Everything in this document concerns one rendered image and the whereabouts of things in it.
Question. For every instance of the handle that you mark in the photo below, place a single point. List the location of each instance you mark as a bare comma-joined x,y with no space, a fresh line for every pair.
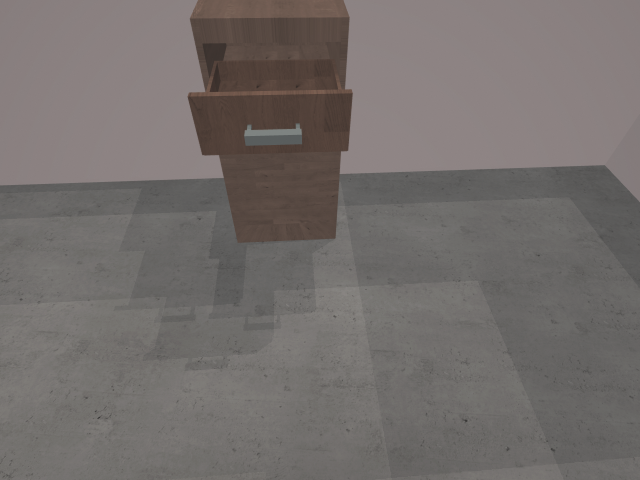
273,136

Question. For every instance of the cabinet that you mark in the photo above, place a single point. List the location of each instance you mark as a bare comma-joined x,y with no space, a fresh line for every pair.
278,196

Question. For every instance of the drawer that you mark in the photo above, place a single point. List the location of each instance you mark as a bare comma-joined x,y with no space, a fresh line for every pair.
272,94

